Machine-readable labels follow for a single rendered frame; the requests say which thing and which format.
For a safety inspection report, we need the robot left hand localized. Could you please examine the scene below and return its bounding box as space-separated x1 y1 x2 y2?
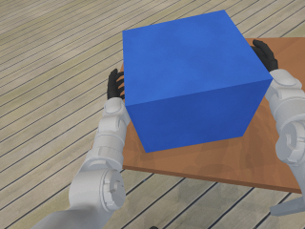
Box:
107 69 125 100

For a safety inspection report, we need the left robot forearm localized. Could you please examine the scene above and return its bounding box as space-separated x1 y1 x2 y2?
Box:
69 97 131 201

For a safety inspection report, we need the table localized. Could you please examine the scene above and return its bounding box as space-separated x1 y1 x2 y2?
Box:
91 37 305 217

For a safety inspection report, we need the right robot forearm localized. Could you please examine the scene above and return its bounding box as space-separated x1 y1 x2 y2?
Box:
265 69 305 136

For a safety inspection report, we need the carton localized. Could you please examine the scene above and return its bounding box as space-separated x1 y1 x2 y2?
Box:
122 10 273 153

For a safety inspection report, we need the robot right upper arm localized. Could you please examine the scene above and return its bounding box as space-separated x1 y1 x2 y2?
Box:
275 119 305 205

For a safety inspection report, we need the robot left upper arm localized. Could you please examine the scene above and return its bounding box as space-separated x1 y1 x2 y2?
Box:
31 167 126 229

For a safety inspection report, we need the robot right hand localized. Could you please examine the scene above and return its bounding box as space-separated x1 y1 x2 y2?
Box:
251 39 278 72

